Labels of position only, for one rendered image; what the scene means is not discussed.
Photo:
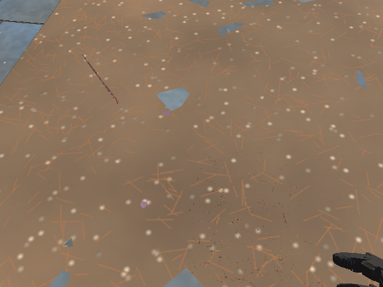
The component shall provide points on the right robot hand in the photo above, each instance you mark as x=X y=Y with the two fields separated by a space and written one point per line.
x=368 y=264

